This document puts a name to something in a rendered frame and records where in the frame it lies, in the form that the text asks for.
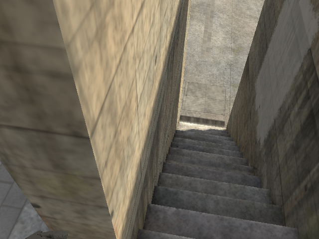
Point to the stairs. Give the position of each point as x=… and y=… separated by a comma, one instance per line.
x=206, y=190

